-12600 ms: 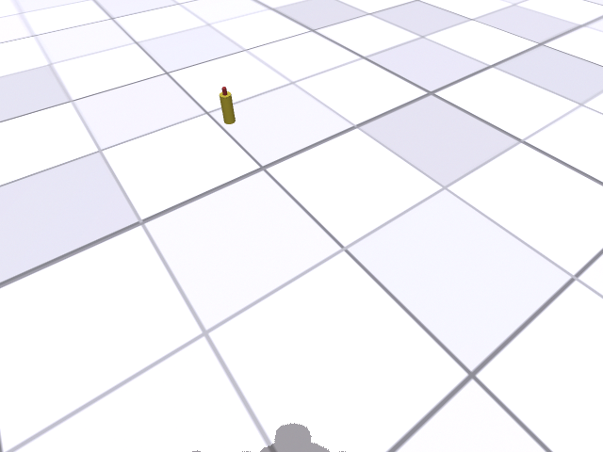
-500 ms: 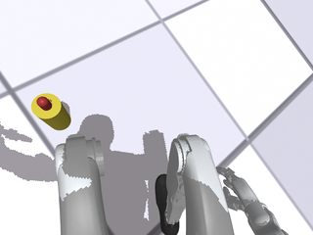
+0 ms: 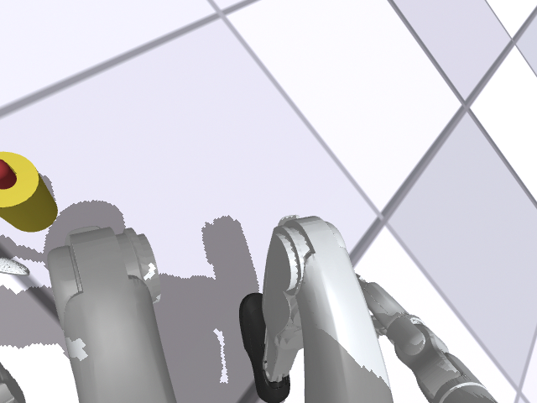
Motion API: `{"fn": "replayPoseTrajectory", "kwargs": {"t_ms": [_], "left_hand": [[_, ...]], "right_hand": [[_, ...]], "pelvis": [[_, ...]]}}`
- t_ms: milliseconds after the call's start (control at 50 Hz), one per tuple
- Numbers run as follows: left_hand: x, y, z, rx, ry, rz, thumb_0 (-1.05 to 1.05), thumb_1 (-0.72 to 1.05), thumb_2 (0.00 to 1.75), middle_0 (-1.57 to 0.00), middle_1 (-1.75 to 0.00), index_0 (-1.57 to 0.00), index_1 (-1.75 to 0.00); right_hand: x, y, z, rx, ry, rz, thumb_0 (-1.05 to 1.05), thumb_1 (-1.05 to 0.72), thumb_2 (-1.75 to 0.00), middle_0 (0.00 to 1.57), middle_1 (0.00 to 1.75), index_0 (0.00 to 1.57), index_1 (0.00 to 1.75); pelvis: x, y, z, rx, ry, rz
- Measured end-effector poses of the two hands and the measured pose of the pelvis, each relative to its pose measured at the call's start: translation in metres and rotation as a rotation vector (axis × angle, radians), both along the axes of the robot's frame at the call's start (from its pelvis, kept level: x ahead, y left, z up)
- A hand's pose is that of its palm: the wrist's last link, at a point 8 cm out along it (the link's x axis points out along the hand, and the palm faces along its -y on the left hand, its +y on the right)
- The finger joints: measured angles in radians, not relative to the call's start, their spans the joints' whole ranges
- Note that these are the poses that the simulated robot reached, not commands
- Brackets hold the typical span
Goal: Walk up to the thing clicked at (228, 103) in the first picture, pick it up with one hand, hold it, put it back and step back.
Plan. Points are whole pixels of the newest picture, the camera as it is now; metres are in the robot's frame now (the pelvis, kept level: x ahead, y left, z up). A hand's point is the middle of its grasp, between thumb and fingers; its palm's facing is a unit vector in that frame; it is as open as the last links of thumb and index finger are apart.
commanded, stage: close in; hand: left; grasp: from the side
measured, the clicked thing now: (16, 193) +0.39 +0.30 -0.17
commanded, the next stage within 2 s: rest palm in 0.44 s
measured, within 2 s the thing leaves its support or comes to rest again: leaves its support in 1.60 s
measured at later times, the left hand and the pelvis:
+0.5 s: hand (6, 203) +0.37 +0.30 -0.14, palm faces +0.30 -0.95 +0.03, open 17.3 cm; pelvis -0.01 +0.01 +0.00, yaw -1 degrees
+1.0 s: hand (14, 193) +0.38 +0.30 -0.15, palm faces +0.32 -0.95 +0.01, open 11.5 cm; pelvis -0.01 +0.01 +0.00, yaw -2 degrees
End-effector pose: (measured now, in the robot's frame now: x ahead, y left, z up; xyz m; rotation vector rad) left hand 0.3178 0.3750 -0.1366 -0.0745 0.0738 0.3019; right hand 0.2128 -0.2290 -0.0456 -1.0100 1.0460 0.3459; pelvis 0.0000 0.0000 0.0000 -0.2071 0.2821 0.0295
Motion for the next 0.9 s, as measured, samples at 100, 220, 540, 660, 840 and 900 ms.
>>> {"fn": "replayPoseTrajectory", "kwargs": {"t_ms": [100,220,540,660,840,900], "left_hand": [[-0.002,-0.01,-0.002,0.021,-0.008,-0.002,-0.02,-0.59,0.04,-0.06,-0.08,-0.06,-0.08],[0.003,-0.019,-0.001,0.04,-0.019,-0.012,-0.02,-0.57,0.04,-0.06,-0.07,-0.05,-0.06],[0.013,-0.029,-0.01,0.048,-0.044,0.008,-0.01,-0.49,0.07,-0.05,-0.06,-0.05,-0.05],[0.014,-0.032,-0.014,0.047,-0.044,0.014,-0.01,-0.43,0.11,-0.08,-0.06,-0.07,-0.06],[0.022,-0.031,-0.016,0.062,-0.047,0.028,-0.01,-0.19,0.29,-0.27,-0.23,-0.26,-0.23],[0.025,-0.032,-0.016,0.068,-0.05,0.021,-0.01,-0.1,0.36,-0.34,-0.29,-0.32,-0.3]], "right_hand": [[-0.01,-0.002,-0.001,-0.015,0.025,0.0,0.0,-0.94,-0.9,0.2,0.3,0.21,0.3],[-0.021,-0.002,0.001,-0.022,0.042,-0.003,0.01,-0.93,-0.9,0.2,0.3,0.21,0.3],[-0.026,0.002,0.018,-0.066,0.049,0.035,0.0,-0.92,-0.9,0.2,0.3,0.21,0.3],[-0.024,0.003,0.022,-0.084,0.055,0.052,0.0,-0.91,-0.9,0.2,0.3,0.21,0.3],[-0.028,0.006,0.023,-0.098,0.072,0.062,0.0,-0.9,-0.89,0.2,0.3,0.21,0.3],[-0.032,0.006,0.023,-0.099,0.082,0.058,0.0,-0.89,-0.89,0.2,0.3,0.21,0.3]], "pelvis": [[-0.003,0.0,-0.003,-0.001,-0.022,-0.001],[-0.006,0.002,-0.004,-0.01,-0.041,-0.005],[-0.011,0.006,-0.003,-0.038,-0.075,-0.012],[-0.013,0.007,-0.002,-0.046,-0.083,-0.012],[-0.014,0.008,-0.002,-0.055,-0.092,-0.016],[-0.014,0.008,-0.002,-0.059,-0.094,-0.019]]}}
